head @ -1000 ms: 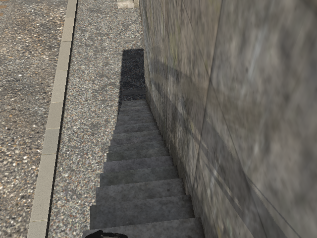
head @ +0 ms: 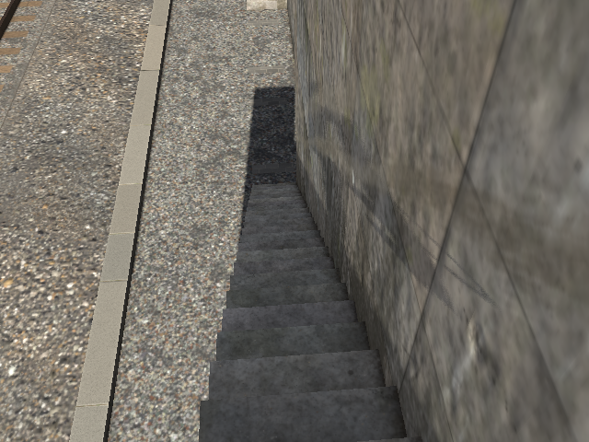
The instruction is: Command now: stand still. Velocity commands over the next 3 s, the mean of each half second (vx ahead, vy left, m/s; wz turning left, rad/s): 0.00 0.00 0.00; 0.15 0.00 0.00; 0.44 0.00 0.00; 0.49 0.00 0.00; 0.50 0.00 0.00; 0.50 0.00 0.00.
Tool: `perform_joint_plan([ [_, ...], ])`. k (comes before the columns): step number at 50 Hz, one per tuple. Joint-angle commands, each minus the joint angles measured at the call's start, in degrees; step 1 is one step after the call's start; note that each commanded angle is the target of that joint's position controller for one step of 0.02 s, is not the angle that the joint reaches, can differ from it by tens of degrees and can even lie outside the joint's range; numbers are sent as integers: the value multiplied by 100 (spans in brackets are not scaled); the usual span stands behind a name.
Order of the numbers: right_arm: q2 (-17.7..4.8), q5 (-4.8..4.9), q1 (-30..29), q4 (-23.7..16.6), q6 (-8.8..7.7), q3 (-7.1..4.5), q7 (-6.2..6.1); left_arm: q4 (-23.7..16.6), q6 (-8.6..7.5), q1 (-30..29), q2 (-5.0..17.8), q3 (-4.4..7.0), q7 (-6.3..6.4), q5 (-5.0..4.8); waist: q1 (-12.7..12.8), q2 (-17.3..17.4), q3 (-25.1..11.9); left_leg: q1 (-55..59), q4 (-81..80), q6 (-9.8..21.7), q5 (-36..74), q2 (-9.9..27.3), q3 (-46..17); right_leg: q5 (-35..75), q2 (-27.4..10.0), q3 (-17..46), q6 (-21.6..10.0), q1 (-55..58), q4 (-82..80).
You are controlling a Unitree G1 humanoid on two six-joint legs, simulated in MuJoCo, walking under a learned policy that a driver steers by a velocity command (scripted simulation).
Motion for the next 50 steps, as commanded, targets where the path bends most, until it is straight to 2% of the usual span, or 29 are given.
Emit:
perform_joint_plan([
  [1, -1013, -9, 307, -300, -11, -352, -62, -316, -102, -603, 957, 161, 25, 48, -623, -404, -737, 344, -267, -286, 2404, 458, -508, 2355, -174, 69, -339, 739, -1141],
  [2, -802, 13, 225, -338, -26, -288, -92, -281, -129, -645, 791, 103, 44, -9, -568, -359, -968, 308, -270, -266, 2948, 586, -586, 2480, -152, 5, -351, 1002, -1054],
  [3, -534, 96, 201, -289, -80, -179, -101, -292, -95, -920, 854, 209, -3, -130, -553, -159, -941, 119, -342, -377, 3141, 640, -585, 2352, -119, 19, -405, 1023, -904],
  [4, -531, 132, 80, -298, -145, -155, -101, -155, -21, -792, 946, 252, -26, -114, -450, -257, -843, 261, -287, -531, 2843, 628, -485, 2198, -195, 170, -419, 756, -955],
  [5, -640, 138, 42, -241, -154, -187, -77, -50, 42, -678, 950, 273, -24, -59, -345, -181, -713, 187, -236, -557, 2719, 584, -445, 2104, -212, 181, -385, 790, -997],
  [6, -718, 79, 35, -201, -142, -213, -56, 22, 86, -593, 948, 285, -15, -46, -276, -136, -714, 145, -271, -550, 2816, 573, -466, 1972, -155, 80, -324, 900, -943],
  [8, -772, 64, -12, -195, -116, -238, -35, 77, 103, -602, 848, 270, 3, -37, -220, -99, -662, 72, -358, -560, 2953, 608, -476, 1988, -120, 28, -307, 1058, -939],
  [9, -686, 36, -110, -238, -117, -214, -46, 46, 105, -666, 799, 227, -6, -39, -228, -26, -628, 86, -381, -593, 3011, 618, -472, 1995, -104, 25, -284, 1052, -934],
  [12, -701, 24, -105, -194, -107, -219, -24, 85, 145, -734, 889, 248, -24, -55, -177, -65, -568, -34, -441, -580, 2859, 625, -493, 1728, -84, -8, -317, 1210, -1010],
  [21, -630, -2, -121, -97, -82, -228, 5, 171, 173, -973, 996, 254, -8, -8, -181, -44, -326, -251, -568, -569, 2133, 616, -461, 1065, -65, -44, -369, 1266, -1299],
  [22, -595, 21, -143, -102, -91, -213, 12, 230, 180, -897, 993, 239, 24, 45, -202, -158, -302, -86, -630, -599, 2032, 602, -474, 906, -82, -62, -351, 1113, -1390],
  [23, -588, 27, -146, -76, -88, -211, 22, 239, 184, -907, 991, 239, 40, 60, -199, -92, -234, -82, -653, -590, 1963, 586, -469, 763, -82, -70, -347, 1069, -1436],
  [34, -529, 5, 0, 92, -38, -241, 81, 499, 237, -546, 954, 166, 129, 88, -229, -64, 1, 212, -903, -437, 1795, 477, -413, 330, -22, -234, -244, 858, -1626],
  [35, -653, 32, 72, 154, -16, -287, 97, 590, 246, -484, 1056, 224, 172, 88, -208, -147, -16, 194, -966, -399, 1214, 448, -401, -124, -61, -231, -300, 877, -1756],
  [36, -702, -11, 212, 190, 2, -321, 68, 648, 255, -316, 1234, 291, 181, 115, -170, -230, 183, -21, -993, -365, 202, 377, -337, -882, -129, -106, -436, 769, -1966],
  [37, -845, -63, 169, 153, 9, -399, 6, 662, 250, -257, 1465, 404, 235, 174, -134, -251, 283, -208, -883, -272, -773, 306, -290, -1894, -196, 33, -635, 692, -2112],
  [38, -828, -99, 144, 103, 4, -415, -51, 659, 232, -215, 1523, 461, 284, 229, -101, -302, 352, -393, -811, -143, -1247, 306, -328, -2501, -311, 230, -841, 595, -2271],
  [40, -583, -121, 167, 66, -65, -360, -165, 583, 189, -343, 1307, 466, 367, 286, -104, -318, 290, -449, -646, 54, -1103, 375, -393, -2598, -452, 475, -1209, 501, -2374],
  [41, -532, -107, 290, 66, -117, -345, -218, 549, 182, -385, 1170, 442, 403, 305, -153, -181, 143, -265, -619, 132, -754, 418, -436, -2341, -464, 480, -1301, 448, -2260],
  [42, -531, -172, 295, 61, -159, -334, -257, 520, 172, -511, 1150, 463, 431, 319, -210, -54, 160, -89, -665, 223, -749, 441, -503, -2186, -361, 335, -1323, 259, -2016],
  [44, -942, -156, 595, 80, -235, -456, -283, 371, 136, -696, 961, 412, 421, 312, -395, 459, 245, 56, -1145, 576, -568, 708, -1115, -1727, 165, -398, -1028, -68, -842],
  [45, -1269, -142, 852, 93, -294, -559, -311, 330, 84, -780, 833, 344, 422, 349, -626, 1000, 291, 447, -1564, 957, -319, 1089, -1864, -1411, 481, -697, -746, -584, 133],
  [46, -1333, -173, 1253, 147, -353, -565, -354, 225, -13, -978, 757, 334, 407, 351, -856, 1060, 412, 1018, -1621, 1361, 322, 1526, -2791, -1258, 650, -383, -642, -1437, 860],
  [47, -1330, -227, 1825, 332, -430, -551, -379, 223, -126, -917, 626, 327, 440, 354, -968, 983, 381, 1727, -1414, 1651, 1120, 1864, -3380, -1392, 647, 129, -607, -2492, 1726],
  [48, -1205, -303, 2128, 533, -481, -495, -392, 145, -183, -956, 549, 327, 457, 360, -889, 701, 372, 2357, -1008, 1726, 1758, 2048, -3518, -1244, 639, 634, -623, -3476, 2387],
  [49, -913, -396, 2380, 685, -509, -414, -418, 164, -193, -823, 486, 344, 447, 342, -793, 290, 247, 2638, -690, 1626, 2168, 2127, -3261, -823, 522, 906, -642, -3928, 2652],
  [50, -678, -422, 2494, 829, -479, -350, -400, 180, -153, -816, 497, 361, 423, 385, -749, 254, 300, 2617, -374, 1542, 2271, 2053, -2956, -600, 474, 861, -696, -4277, 2956],
])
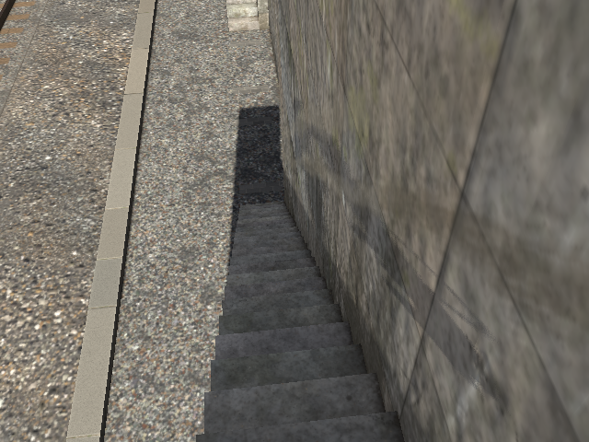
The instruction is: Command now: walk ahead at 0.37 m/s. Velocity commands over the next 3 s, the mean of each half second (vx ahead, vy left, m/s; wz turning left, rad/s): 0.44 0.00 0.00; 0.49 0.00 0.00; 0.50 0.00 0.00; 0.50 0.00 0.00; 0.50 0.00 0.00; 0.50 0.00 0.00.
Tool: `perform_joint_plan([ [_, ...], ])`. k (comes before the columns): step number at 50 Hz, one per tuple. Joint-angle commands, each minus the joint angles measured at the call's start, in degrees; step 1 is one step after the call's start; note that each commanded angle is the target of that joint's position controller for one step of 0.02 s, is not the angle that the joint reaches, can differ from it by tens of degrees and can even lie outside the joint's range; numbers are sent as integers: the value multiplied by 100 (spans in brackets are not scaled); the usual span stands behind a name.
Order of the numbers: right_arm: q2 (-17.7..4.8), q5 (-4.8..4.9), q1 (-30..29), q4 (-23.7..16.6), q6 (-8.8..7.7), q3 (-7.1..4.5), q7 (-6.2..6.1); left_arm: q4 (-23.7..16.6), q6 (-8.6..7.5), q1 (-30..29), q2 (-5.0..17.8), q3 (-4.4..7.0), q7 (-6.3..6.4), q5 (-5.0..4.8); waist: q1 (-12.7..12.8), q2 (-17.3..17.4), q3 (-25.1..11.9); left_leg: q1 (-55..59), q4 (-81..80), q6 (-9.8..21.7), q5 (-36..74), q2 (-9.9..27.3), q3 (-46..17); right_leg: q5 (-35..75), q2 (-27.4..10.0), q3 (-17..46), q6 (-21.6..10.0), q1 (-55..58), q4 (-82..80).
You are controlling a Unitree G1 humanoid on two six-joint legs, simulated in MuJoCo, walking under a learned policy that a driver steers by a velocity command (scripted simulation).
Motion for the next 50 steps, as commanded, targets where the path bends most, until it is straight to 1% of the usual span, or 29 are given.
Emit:
perform_joint_plan([
  [1, -38, -138, 1546, 565, 15, 80, -18, -604, -132, -703, -8, 24, -44, 56, -272, -56, 693, 2033, -388, 1234, 2747, 1901, -2426, 629, -155, 502, -122, -3998, 1192],
  [2, 426, -406, 1416, 705, 164, 295, -29, -593, -7, -540, -147, -92, -117, 180, -24, -5, 736, 1328, -241, 939, 2461, 1666, -1944, 1236, -356, 593, -277, -3594, 1341],
  [7, 590, -379, 1372, 870, 54, 633, -260, -855, 229, -956, -195, -240, -326, 245, 24, -193, 934, -593, 344, 729, 1326, 1061, -1497, 5022, -615, 348, -183, -2894, -795],
  [10, -342, -597, 65, 249, 1, 452, 66, -923, 334, -265, -74, -296, -444, 262, 684, 86, 587, -4495, 239, 563, -450, 658, -685, 5136, -74, -465, 132, 2205, -441],
  [12, -585, -274, -30, 56, -20, 350, 131, -585, 206, 648, 418, -144, -385, 365, 944, -260, 715, -3634, 1421, 336, 1018, 640, -619, 3524, 182, -825, 351, 2483, -638],
  [13, -764, -255, -149, 23, -15, 292, 205, -317, 128, 1448, 646, -71, -381, 438, 1110, -239, 787, -2676, 2849, 83, 1629, 771, -914, 3473, -91, -373, 140, 2413, -1729],
  [14, -780, 145, 172, 159, 139, 139, 146, -186, 68, 1422, 610, -32, -326, 268, 938, -1152, 928, -1059, 3692, 9, 1315, 356, -829, 3435, 15, -544, -12, 1639, -5269],
  [15, -1012, 47, 790, 308, 255, 77, 265, -122, 28, 1656, 401, -54, -179, 356, 1004, -1328, 790, -726, 4700, 236, 2157, 28, -746, 3755, 309, -1186, -169, 2553, -6202],
  [16, -507, -374, 1287, 580, 406, 100, 609, 555, -8, 3276, 625, 89, -43, 415, 1176, -1062, 351, -1995, 7331, 0, 290, -103, -978, 4828, -617, -199, -826, 4398, -4779],
  [17, 154, -374, 2031, 366, 369, 79, 775, 244, 21, 3125, 1010, 136, -199, 300, 549, -1263, -843, -4370, 9343, -171, -1372, -412, -744, 8157, -1429, 882, -2019, 6199, -1938],
  [18, 292, -89, 1216, -302, 251, 153, 743, 229, -49, 3484, 1109, 211, -376, 238, 870, -802, -1463, -5410, 9117, -401, -1453, -703, -862, 7880, -2237, 2342, -2990, 6526, -2545],
  [19, 146, 249, -82, -930, 166, 176, 584, 258, -160, 2928, 1181, 279, -429, 128, 1013, -876, -476, -6957, 8579, -660, -1284, -173, -792, 5114, -2950, 3510, -3237, 5882, -3486],
  [21, 61, -84, -478, -764, 218, 270, 152, -160, -328, 533, -531, -274, -312, -95, 1, 886, 311, -5380, 5415, -608, 1110, 1161, -1273, 1983, -2207, 2322, -2145, 1735, -3867],
  [22, 303, -86, 306, -317, 245, 359, 107, -361, -339, -86, -825, -384, -211, -86, -391, 525, 880, -4040, 3962, -583, 2258, 1365, -1236, 1837, -1600, 1439, -1727, -375, -4184],
  [25, 360, -451, 536, 123, 289, 242, 468, -125, -388, 1092, 355, -64, -68, -59, -97, -793, 684, -1302, 3979, -721, 3390, 763, -130, 1321, -753, 751, -1529, -2173, -3540],
  [26, 209, -460, 53, -65, 273, 192, 427, -54, -459, 1425, -149, -184, 52, -83, 263, -544, 601, -2822, 2610, -634, 4310, 1164, -873, 1141, -666, 890, -1307, -777, -2909],
  [28, 152, -260, -1044, -515, 250, 256, 262, 284, -420, 2475, -279, -234, 208, -9, 985, -380, 420, -4666, 1448, -721, 4195, 1174, -993, 1077, -1198, 1754, -1546, 1483, -2295],
  [34, -216, -342, 0, -169, 413, 97, 317, -510, -298, 559, 255, -123, -67, -29, 76, -350, 863, -643, 1439, -892, 3991, 679, -32, 206, -545, 754, -1079, -1704, -1284],
  [35, -299, -44, -1223, -543, 440, 105, 288, -531, -185, 692, 333, -21, 104, -312, 774, -151, 1341, -2199, -1426, -901, 2330, 966, -383, -437, -726, 1128, -1053, 94, -1232],
  [36, -152, 106, -1859, -568, 483, 184, 324, -243, -58, 1136, 429, -14, 160, -160, 1132, -135, 1160, -2353, -2137, -682, 3497, 1208, -565, -352, -948, 1816, -1175, 1077, -756],
  [37, 45, 38, 586, 160, 402, 155, 257, -157, -65, 724, 746, 43, -29, 235, 191, -623, 244, 276, -86, -714, 4341, 909, -313, 1438, -1125, 1652, -1078, -54, 260],
  [38, -512, 51, 2472, 767, 348, -110, 278, -89, -62, 400, 285, 37, -180, 196, -483, 104, 271, 1450, -1474, -504, 4149, 805, -308, 1918, -606, 1014, -713, -121, 1891],
  [39, -985, -76, 2973, 812, 342, -353, 305, 13, -106, 822, 401, 75, -371, 105, -779, 1424, -24, 2089, -2436, -1, 4781, 801, -250, 331, 404, 448, -501, -493, 4524],
  [40, -1398, -149, 2668, 503, 362, -378, 370, 114, -157, 1700, -208, 15, -512, 55, 4, 1701, -899, 4137, 238, 1418, 9638, 1813, -1296, -2352, 1138, 90, -12, -3026, 6660],
  [41, -1145, -403, 2689, 645, 369, -430, 324, -388, -75, 672, -267, 10, -498, -115, -312, 557, -431, 4189, 37, 1338, 9142, 2207, -1862, -1806, 900, 209, -86, -4415, 6053],
  [43, -445, -139, 1933, 883, 441, -221, 359, -635, 88, 559, -466, -43, -277, -145, 134, 119, 268, 1823, -889, 1447, 3358, 2744, -3172, -221, -39, 741, -306, -5046, 5671],
  [44, 553, -212, 1505, 916, 399, 105, 283, -354, 136, 1133, -712, -158, -231, 35, 502, -296, 716, 595, -844, 877, 3018, 2171, -2340, 1377, -440, 1026, -481, -4670, 4025],
  [46, 1198, -136, 1428, 1019, 239, 378, 58, -199, 173, 1247, -823, -257, -347, -35, 619, -280, 933, -1677, -1103, 900, 2603, 1483, -1669, 2926, -523, 356, -471, -3255, 2433],
  [50, 209, -181, 824, 922, -142, 507, -137, -508, 212, 156, -138, -225, -556, 146, 447, -278, 410, -2300, -513, 975, 1685, 1142, -1446, 4607, -631, 430, -19, -2191, 1216],
])
Over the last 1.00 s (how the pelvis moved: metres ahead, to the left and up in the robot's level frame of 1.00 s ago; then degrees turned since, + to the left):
0.05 0.02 -0.01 2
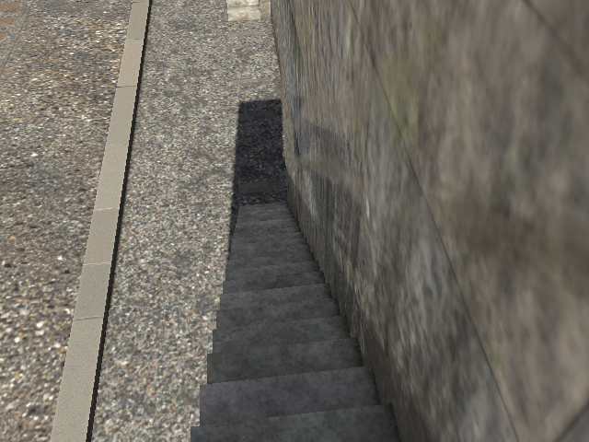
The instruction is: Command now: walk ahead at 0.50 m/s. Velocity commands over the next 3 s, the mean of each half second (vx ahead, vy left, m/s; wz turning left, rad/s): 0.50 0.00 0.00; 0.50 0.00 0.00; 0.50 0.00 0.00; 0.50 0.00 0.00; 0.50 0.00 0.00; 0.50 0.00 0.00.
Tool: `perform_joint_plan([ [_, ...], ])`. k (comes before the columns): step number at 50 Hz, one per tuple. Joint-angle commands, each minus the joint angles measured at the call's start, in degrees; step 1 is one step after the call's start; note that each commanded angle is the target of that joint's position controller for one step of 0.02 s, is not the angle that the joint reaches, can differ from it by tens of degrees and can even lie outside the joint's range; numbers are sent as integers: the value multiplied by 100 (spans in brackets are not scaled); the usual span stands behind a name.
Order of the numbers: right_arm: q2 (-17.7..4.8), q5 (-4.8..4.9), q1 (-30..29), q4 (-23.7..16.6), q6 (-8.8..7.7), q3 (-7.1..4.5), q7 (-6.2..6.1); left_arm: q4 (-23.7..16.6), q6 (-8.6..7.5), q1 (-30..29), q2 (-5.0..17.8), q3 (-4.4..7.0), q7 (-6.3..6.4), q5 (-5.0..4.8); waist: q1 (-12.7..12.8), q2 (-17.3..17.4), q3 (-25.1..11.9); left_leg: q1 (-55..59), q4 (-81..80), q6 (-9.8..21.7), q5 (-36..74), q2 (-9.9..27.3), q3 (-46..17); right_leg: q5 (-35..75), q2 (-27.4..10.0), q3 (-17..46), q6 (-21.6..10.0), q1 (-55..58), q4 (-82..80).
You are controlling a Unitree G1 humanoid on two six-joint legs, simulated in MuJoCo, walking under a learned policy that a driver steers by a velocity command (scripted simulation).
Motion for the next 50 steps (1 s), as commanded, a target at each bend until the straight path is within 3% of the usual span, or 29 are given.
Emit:
perform_joint_plan([
  [1, -572, 66, -443, -390, -394, 143, -218, -142, 31, 53, 526, 1, -37, 217, 188, 272, 478, -649, -790, 1009, 1653, 1394, -1875, 1172, -194, 317, 235, 191, -1175],
  [4, -478, 10, -419, -677, -202, 284, -241, -241, 71, -326, 299, -119, 99, 286, 90, 281, 407, -2171, -210, 892, 142, 921, -1261, 1859, 215, -523, 275, 3002, -3577],
  [9, -1232, 203, -570, -1134, 105, -117, 35, -797, -46, -1034, 475, -194, 137, 319, -399, 293, 952, 259, 588, 1061, 1419, 1233, -2562, -692, 253, -398, 116, 2948, -6405],
  [11, -1028, 132, -686, -994, 216, -113, 303, -8, -244, 1386, 753, 23, 231, 156, 474, -324, 417, -145, 3231, 768, 1575, 600, -2087, 1244, 190, -555, -105, 5318, -7512],
  [12, -857, 78, -160, -729, 245, -157, 593, 514, -263, 2956, 1001, 232, 328, 221, 942, -1334, -102, -1664, 5686, 96, 773, 199, -1180, 2213, -332, -444, -669, 7443, -6654],
  [13, -810, 182, 168, -871, 163, -316, 701, 384, -184, 3087, 1511, 391, 204, 113, 588, -1674, -751, -4183, 7978, -206, -1401, -299, -563, 4766, -1020, 439, -1446, 9271, -4292],
  [14, -809, 300, -509, -1430, 52, -303, 658, 396, -173, 3213, 1761, 528, 75, 92, 791, -940, -1282, -5021, 8130, -451, -1417, -256, -434, 4437, -1702, 1528, -2224, 9351, -4635],
  [16, -467, 253, -2035, -2216, 30, -65, 275, 257, -300, 1760, 1030, 294, 83, -80, 594, -38, -248, -6138, 6711, -575, -382, 813, -927, -736, -2106, 2469, -2130, 7590, -5774],
  [17, -370, 216, -2044, -2235, 12, 50, 130, 215, -352, 1346, 544, 121, 10, -211, 293, 541, -65, -5746, 6294, -539, -146, 999, -901, -1119, -1833, 2041, -1858, 6292, -5884],
  [18, -274, 155, -1565, -1930, 37, 92, 86, 221, -489, 851, -362, -143, 212, -68, -172, 912, 425, -4652, 3648, -340, 2084, 1507, -1306, -1229, -1107, 973, -1287, 4429, -5748],
  [20, -651, -155, -1211, -1290, 19, -218, 332, -199, -634, 250, 419, 77, 389, -224, -208, -265, 656, -1033, 1813, -408, 3873, 962, -214, -1251, 253, -577, -1061, 1325, -5578],
  [21, -482, -293, -1550, -1393, 52, -124, 581, 209, -574, 905, 878, 156, 432, -33, -100, -682, 512, -918, 3170, -634, 4059, 867, -273, -1222, -172, 152, -1256, 1130, -5607],
  [22, -633, -220, -1558, -1465, 27, -205, 569, 186, -514, 1014, 1096, 219, 392, -47, -37, -345, 543, -1372, 3072, -638, 3461, 785, -337, -1368, -385, 497, -1338, 1474, -5371],
  [24, -802, -18, -2739, -1980, 26, -197, 280, 604, -590, 2149, 300, -6, 582, -85, 694, -246, 414, -4219, 893, -742, 4003, 1212, -1376, -1226, -806, 1386, -1217, 4786, -4574],
  [25, -798, 30, -2704, -1873, 44, -133, 161, 476, -516, 2009, 114, -59, 729, -294, 771, 4, 143, -4232, -528, -934, 5486, 1266, -1426, -1971, -517, 1115, -883, 5160, -3838],
  [29, -592, -81, -2238, -1740, 150, -83, 277, 338, -285, 1558, 407, -55, 394, -14, 194, -239, 503, -1118, 692, -799, 5642, 1022, -734, -2447, -198, 982, -853, 2116, -3816],
  [30, -811, -103, -1836, -1667, 58, -171, 300, -23, -399, 1117, 510, 23, 444, -170, 112, 1, 565, -694, 186, -684, 4992, 920, -451, -2541, 72, 530, -764, 2102, -3345],
  [33, -1158, 166, -1566, -1493, 93, -347, 223, 136, -419, 779, 888, 168, 511, 50, 118, 52, 739, 319, -969, -694, 3455, 909, -498, -1640, -105, 628, -476, 2809, -1768],
  [34, -1266, 425, -1748, -1364, 71, -423, 164, 71, -334, 921, 1043, 296, 503, -399, 315, 852, 936, -180, -3935, -707, 2932, 710, -113, -1532, 474, 350, -463, 4141, -1061],
  [35, -1287, 436, -304, -793, 7, -494, 248, 259, -220, 1144, 1291, 306, 278, 42, -84, 723, 439, 2021, -3598, -563, 4561, 613, 239, -857, 361, 548, -560, 3547, 162],
  [36, -1735, 179, 2131, -84, -18, -788, 205, 346, -266, 1204, 957, 271, -26, 259, -961, 956, -81, 4361, -2174, 277, 5169, 1095, -178, -2160, 914, 649, -172, 1932, 3013],
  [37, -2133, 142, 1145, -698, 20, -756, 390, 375, -362, 2446, 149, 168, -135, 2, 152, 1917, -1496, 5955, -166, 1785, 9337, 2272, -1504, -5868, 1578, 76, 138, -479, 4970],
  [38, -2295, -43, 1095, -799, 66, -915, 406, -579, -310, 881, 416, 275, -114, -237, -683, 1171, -576, 5506, -983, 2453, 7876, 3163, -3277, -5480, 1522, 433, 287, -2404, 4953],
  [40, -1064, -9, -119, -592, 136, -524, 284, -395, -68, 902, 96, 172, 125, -130, 151, -78, 756, 2101, -1823, 1444, 1875, 2737, -2776, -3146, 478, 794, -190, -2163, 3409],
  [42, 486, 62, -1084, -808, -80, 70, 38, 135, -62, 1687, -127, 103, 6, 174, 810, -159, 1322, -1537, -2017, 837, 2053, 1715, -1308, -732, -66, 416, -551, 268, 594],
  [43, 568, 79, -1483, -953, -194, 205, -69, 42, -80, 1287, -144, 91, 3, 187, 935, -298, 1252, -2994, -1991, 917, 1372, 1330, -841, 661, -120, -27, -357, 1637, -871],
  [45, -484, -47, -778, -528, -358, 154, -133, -78, -47, 906, -293, -88, -188, 74, 682, -24, 726, -3192, -1182, 1213, 600, 1381, -1227, 1317, -12, -134, 103, 1877, 27],
  [48, -478, 84, -694, -896, -497, 319, -412, -367, 1, -162, 438, 23, 63, 379, 29, -54, 409, -2047, 167, 847, 0, 900, -1058, 2798, 80, -181, 183, 1951, -3289],
  [50, -916, 5, -993, -1139, -325, 272, -193, -454, 0, -88, 396, -58, 97, 404, 299, 291, 432, -3461, 197, 904, -1053, 962, -1076, 1795, 504, -719, 424, 4059, -3195],
])
Over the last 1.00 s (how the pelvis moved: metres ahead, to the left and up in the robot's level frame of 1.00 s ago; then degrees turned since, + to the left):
0.48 0.01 -0.41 0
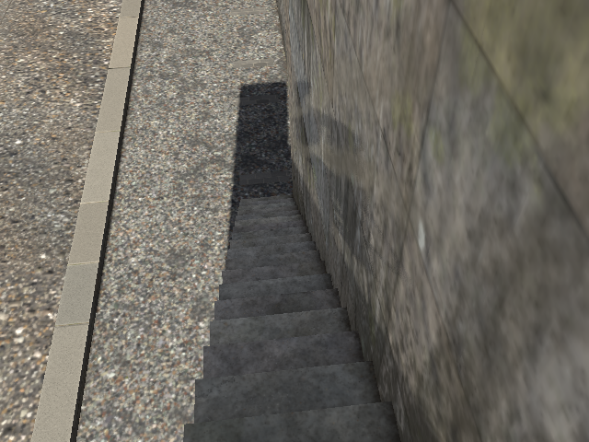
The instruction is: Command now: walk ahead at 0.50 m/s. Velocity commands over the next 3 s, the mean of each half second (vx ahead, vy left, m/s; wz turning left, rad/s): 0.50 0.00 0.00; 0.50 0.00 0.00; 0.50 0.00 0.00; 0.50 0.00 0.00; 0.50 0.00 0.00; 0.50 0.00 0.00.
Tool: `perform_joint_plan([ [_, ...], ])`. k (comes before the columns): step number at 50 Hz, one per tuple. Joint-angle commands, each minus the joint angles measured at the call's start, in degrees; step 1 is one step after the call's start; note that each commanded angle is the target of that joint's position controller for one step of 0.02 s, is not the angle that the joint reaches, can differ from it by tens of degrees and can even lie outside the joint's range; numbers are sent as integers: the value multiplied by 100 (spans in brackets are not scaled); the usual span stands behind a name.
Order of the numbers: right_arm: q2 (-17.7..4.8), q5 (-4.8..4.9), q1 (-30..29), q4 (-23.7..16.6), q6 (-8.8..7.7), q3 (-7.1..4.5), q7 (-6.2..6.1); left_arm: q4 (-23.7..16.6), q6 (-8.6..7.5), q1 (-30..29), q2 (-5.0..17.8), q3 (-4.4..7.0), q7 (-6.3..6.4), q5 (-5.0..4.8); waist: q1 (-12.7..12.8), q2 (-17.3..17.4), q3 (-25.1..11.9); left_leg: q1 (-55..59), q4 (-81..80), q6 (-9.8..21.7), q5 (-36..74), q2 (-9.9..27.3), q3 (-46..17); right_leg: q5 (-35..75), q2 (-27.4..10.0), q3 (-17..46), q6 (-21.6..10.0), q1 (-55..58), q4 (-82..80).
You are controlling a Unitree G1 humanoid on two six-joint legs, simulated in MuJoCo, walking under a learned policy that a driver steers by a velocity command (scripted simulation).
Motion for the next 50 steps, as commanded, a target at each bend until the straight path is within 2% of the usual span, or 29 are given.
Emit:
perform_joint_plan([
  [1, -1442, 62, -753, -790, -9, -217, 93, -378, -16, -87, 650, 31, 81, 57, 348, 354, 523, -2587, -1196, 996, -98, 1023, -1546, -486, 395, -543, 328, 2934, -934],
  [3, -1656, 288, -634, -930, 98, -389, 122, -487, -49, -417, 832, 24, 97, -17, -46, 73, 842, -778, -819, 929, 432, 1197, -2142, -1800, 234, -339, 191, 2315, -3146],
  [4, -1847, 82, -912, -994, 170, -409, 264, -381, -47, 196, 817, -1, 131, 134, 296, 361, 701, -719, -243, 945, 1378, 1466, -2910, -1437, 108, -6, -58, 3001, -2738],
  [5, -1677, 316, -827, -943, 312, -490, 327, -88, -202, 1032, 845, 74, 182, -127, 470, -439, 432, 332, 715, 816, 1273, 986, -2468, -1786, 214, -148, -184, 3558, -5171],
  [6, -1602, -32, -348, -751, 435, -472, 690, 222, -289, 1959, 1162, 272, 308, -102, 748, -606, -34, -140, 2603, 527, 2012, 705, -1973, -1002, 89, -468, -466, 5183, -4703],
  [7, -712, -67, 1151, -289, 411, -434, 954, 227, -232, 2325, 1559, 417, 293, -173, 272, -1295, -1384, -2272, 5332, -48, 114, 209, -1115, 1488, -786, 211, -1709, 7504, -1405],
  [8, -850, 94, 718, -651, 321, -423, 873, 276, -236, 2778, 1511, 463, 153, -163, 685, -1060, -1702, -4082, 6806, -269, -199, -98, -920, 1945, -1282, 1485, -2428, 8135, -1163],
  [9, -727, 304, -714, -1423, 245, -293, 701, 430, -287, 2880, 1602, 506, 28, -260, 1166, -473, -1159, -5578, 6380, -640, -12, -74, -922, -1741, -1941, 3164, -2583, 8079, -2684],
  [11, -914, 271, -2055, -1757, 235, -318, 258, 344, -363, 1702, 852, 268, -32, -517, 805, 528, 156, -6168, 5435, -727, 1023, 784, -1181, -4073, -1760, 2846, -1967, 5894, -3419],
  [12, -738, 240, -1174, -1533, 335, -260, 228, 434, -462, 1214, -46, 38, 156, -436, 142, 794, 134, -4976, 2647, -726, 3106, 1420, -1710, -3643, -1411, 2043, -1517, 4187, -2866],
  [15, -1016, -234, -716, -921, 467, -602, 650, 237, -587, 282, 761, 220, 364, -613, -68, -242, 463, -951, 1669, -735, 4941, 912, -679, -4212, 82, 236, -1235, -126, -2603],
  [16, -951, -235, -888, -971, 411, -610, 735, 379, -573, 616, 988, 261, 376, -518, 18, -232, 395, -852, 1962, -739, 4592, 842, -524, -4245, -158, 548, -1343, -170, -2530],
  [20, -909, 62, -2470, -1492, 382, -534, 417, 854, -566, 2283, 202, 12, 758, -645, 1055, 49, 8, -3550, -2015, -962, 6529, 1191, -1328, -4454, -467, 1514, -1096, 3551, -855],
  [23, -954, -136, -1713, -1251, 471, -558, 499, 518, -343, 1344, 636, 43, 388, -408, 336, -581, 316, -699, -568, -835, 6488, 912, -779, -4664, -180, 1313, -1170, 785, -1107],
  [24, -1145, -157, -1173, -1113, 366, -644, 522, 80, -439, 783, 661, 100, 400, -564, 166, -183, 373, -109, -939, -724, 6029, 810, -553, -4682, 54, 775, -1071, 547, -651],
  [26, -1267, -85, -1355, -1070, 358, -722, 476, 70, -516, 490, 891, 167, 438, -479, 224, -259, 678, 460, -1140, -893, 4611, 788, -411, -4425, -121, 1087, -1048, 705, -113],
  [27, -1415, 195, -2473, -1443, 431, -754, 521, -91, -402, 460, 962, 276, 562, -709, 673, 370, 1085, -952, -4414, -795, 3343, 1109, -850, -5206, -219, 1396, -1037, 2552, 445],
  [28, -1352, 414, -2188, -1090, 437, -732, 520, 313, -256, 889, 1037, 285, 544, -569, 825, 105, 649, -143, -4946, -621, 4639, 1277, -741, -5010, -396, 1727, -1053, 3095, 985],
  [29, -1330, 241, 389, -285, 345, -808, 466, 437, -285, 872, 1149, 287, 268, -113, 1, -472, -224, 2852, -2697, -629, 5440, 841, -271, -2966, -365, 1365, -922, 1837, 2090],
  [30, -1957, 163, 1133, -152, 361, -1120, 487, 432, -329, 874, 1051, 407, 128, -429, -466, 1399, -1, 2713, -5468, -165, 5296, 900, -769, -3896, 560, 804, -687, 1941, 4393],
  [31, -2335, -14, 1231, -269, 454, -1176, 474, 519, -337, 1614, 478, 301, -82, -437, -59, 1989, -1139, 5116, -2476, 972, 9478, 1858, -1353, -7129, 1491, 279, -258, -37, 6517],
  [33, -2446, -97, 862, -148, 514, -1350, 517, -205, -308, 799, 491, 335, -25, -542, -201, 994, -320, 4743, -2739, 1797, 7388, 2724, -3208, -6352, 1074, 490, -162, -2993, 6928],
  [35, -1300, -47, 449, 89, 507, -991, 538, 16, -137, 1216, 72, 205, 131, -449, 427, 67, 135, 2666, -2966, 1388, 4529, 2538, -3012, -5010, 315, 750, -387, -2855, 6212],
  [36, -242, -78, 120, 21, 446, -625, 422, 163, -130, 1373, -167, 84, 157, -292, 701, -41, 556, 1406, -3016, 845, 4499, 2086, -2477, -3680, -117, 821, -499, -2354, 4742],
  [37, 0, -84, -115, 47, 355, -513, 302, 121, -161, 1115, -218, 63, 122, -275, 767, 25, 697, 425, -2980, 674, 4071, 1671, -2055, -3439, -236, 488, -552, -1835, 4267],
  [38, -1, 139, -563, -118, 230, -415, 199, 240, -116, 955, -219, 53, 16, -323, 774, -166, 624, -1057, -3295, 779, 3511, 1317, -1581, -1866, -185, 200, -430, -550, 2782],
  [40, -736, -49, -706, 3, 19, -341, 144, 102, -44, 457, -181, -58, -180, -354, 811, 154, 369, -2304, -3086, 1041, 2908, 1191, -1527, -710, -243, 18, -91, 760, 2796],
  [44, -793, 61, -562, -319, -113, -213, -74, -18, -40, -346, 644, 123, 56, -42, 278, -53, 18, -1143, -1675, 775, 2146, 843, -1353, 698, -102, -88, -2, 1190, -666],
  [50, -1580, 207, -481, -715, 342, -574, 244, -557, -64, -923, 614, -51, 112, -35, -165, 269, 704, 589, -862, 1128, 2852, 1092, -2704, -2282, 259, -318, -33, 1896, -3580],
])
Over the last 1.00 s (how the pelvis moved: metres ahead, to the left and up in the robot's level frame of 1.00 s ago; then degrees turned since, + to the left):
0.54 0.00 -0.43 2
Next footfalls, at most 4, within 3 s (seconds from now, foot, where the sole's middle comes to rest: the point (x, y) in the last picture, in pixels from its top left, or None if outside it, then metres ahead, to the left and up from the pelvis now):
0.12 right None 0.20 -0.11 -0.89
0.60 left None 0.44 0.11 -1.08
1.06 right None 0.67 -0.07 -1.28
1.50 left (254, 400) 0.92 0.15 -1.47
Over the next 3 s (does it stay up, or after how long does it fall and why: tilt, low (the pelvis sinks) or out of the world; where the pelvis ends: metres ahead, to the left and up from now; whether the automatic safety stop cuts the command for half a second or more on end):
stays up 1.59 0.03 -1.28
